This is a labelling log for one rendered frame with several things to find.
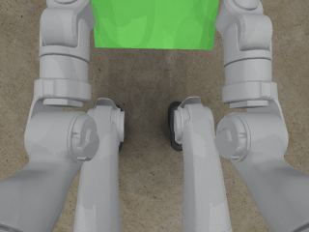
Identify robot right upper arm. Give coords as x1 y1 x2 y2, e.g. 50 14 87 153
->
214 112 309 232

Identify carton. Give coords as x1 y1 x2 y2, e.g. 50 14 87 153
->
91 0 219 50

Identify robot left forearm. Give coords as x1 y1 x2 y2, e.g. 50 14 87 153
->
24 0 96 150

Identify robot right foot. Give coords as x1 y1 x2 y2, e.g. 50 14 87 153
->
167 101 183 152

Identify robot left thigh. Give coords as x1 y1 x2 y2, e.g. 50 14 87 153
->
71 105 125 232

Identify robot right forearm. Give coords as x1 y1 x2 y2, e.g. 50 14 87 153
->
214 0 289 136

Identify robot left upper arm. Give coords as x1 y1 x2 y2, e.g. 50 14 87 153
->
0 111 99 232

